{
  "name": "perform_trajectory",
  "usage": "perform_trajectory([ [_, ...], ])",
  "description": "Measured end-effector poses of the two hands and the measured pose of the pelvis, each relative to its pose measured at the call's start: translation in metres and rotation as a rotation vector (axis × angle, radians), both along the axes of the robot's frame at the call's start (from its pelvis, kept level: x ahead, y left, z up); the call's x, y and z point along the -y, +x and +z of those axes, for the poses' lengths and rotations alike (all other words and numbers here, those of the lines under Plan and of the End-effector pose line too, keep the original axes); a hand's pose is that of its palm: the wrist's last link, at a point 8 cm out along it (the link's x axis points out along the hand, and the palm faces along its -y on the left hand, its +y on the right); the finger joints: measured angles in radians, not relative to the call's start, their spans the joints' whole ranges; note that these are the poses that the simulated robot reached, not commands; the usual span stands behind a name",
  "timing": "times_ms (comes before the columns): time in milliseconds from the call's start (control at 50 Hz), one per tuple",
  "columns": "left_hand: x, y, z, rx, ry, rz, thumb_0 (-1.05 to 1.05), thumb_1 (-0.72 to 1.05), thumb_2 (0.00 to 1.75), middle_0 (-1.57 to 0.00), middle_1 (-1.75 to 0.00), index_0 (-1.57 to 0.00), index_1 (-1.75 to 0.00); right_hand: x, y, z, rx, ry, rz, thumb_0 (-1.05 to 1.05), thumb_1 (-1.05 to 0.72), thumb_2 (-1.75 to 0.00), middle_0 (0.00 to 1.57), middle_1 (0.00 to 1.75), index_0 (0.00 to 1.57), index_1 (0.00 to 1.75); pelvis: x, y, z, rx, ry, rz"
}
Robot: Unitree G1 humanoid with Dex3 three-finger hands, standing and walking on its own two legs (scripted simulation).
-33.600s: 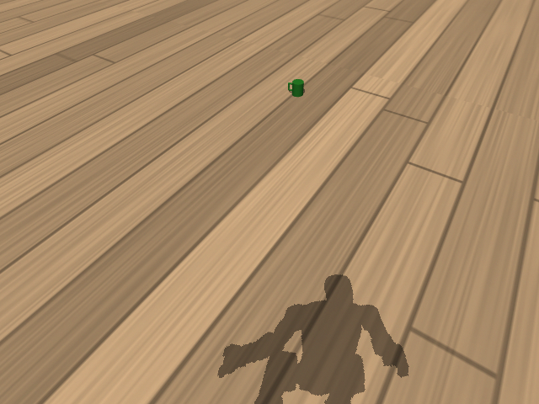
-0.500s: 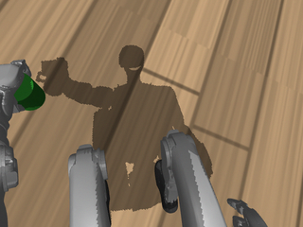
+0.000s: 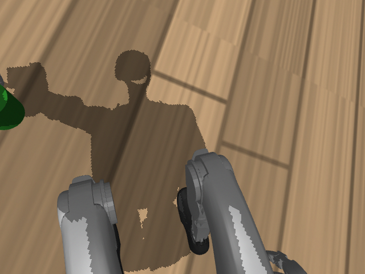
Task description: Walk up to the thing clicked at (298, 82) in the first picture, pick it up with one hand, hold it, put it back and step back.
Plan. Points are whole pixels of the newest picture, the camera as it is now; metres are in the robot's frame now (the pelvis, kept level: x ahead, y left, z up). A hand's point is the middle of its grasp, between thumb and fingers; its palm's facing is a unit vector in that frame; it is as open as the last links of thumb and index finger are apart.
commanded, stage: lower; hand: left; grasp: from above
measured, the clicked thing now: out of the picture +0.50 +0.35 -0.19
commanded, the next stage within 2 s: rest in 0.36 s
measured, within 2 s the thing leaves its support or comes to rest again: rests again in 1.00 s
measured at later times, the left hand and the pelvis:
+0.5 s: hand out of the picture +0.48 +0.34 -0.22, palm faces -0.46 -0.08 -0.88, open 11.1 cm; pelvis +0.00 +0.00 -0.03, yaw -2 degrees
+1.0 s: hand (6, 116) +0.49 +0.33 -0.26, palm faces -0.45 -0.09 -0.89, open 11.0 cm; pelvis +0.00 +0.01 -0.04, yaw -4 degrees
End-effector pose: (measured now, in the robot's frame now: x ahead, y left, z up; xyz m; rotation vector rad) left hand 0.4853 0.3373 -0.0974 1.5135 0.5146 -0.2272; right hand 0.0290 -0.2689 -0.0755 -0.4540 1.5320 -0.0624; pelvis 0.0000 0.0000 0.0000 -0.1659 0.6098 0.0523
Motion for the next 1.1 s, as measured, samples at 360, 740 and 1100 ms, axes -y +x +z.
perform_trajectory([
  [360,-0.002,0.002,-0.046,-0.029,-0.023,-0.005,-0.01,-0.15,0.78,-0.56,-1.12,-0.43,-0.96,0.0,0.007,-0.007,-0.022,-0.023,0.049,0.0,-0.92,-0.9,0.21,0.3,0.2,0.3,-0.003,0.002,-0.017,0.009,-0.024,-0.003],
  [740,0.002,0.008,-0.079,-0.017,-0.026,-0.003,0.0,-0.14,0.77,-0.57,-1.1,-0.44,-0.94,-0.002,0.005,-0.017,-0.033,-0.025,0.088,0.0,-0.91,-0.89,0.21,0.3,0.2,0.3,-0.003,0.003,-0.034,0.039,-0.043,-0.025],
  [1100,0.002,0.01,-0.104,0.009,-0.034,-0.001,-0.01,-0.15,0.77,-0.57,-1.1,-0.44,-0.93,-0.008,0.0,-0.006,-0.044,-0.055,0.134,0.0,-0.91,-0.89,0.21,0.3,0.2,0.3,-0.008,0.002,-0.04,0.067,-0.074,-0.037],
])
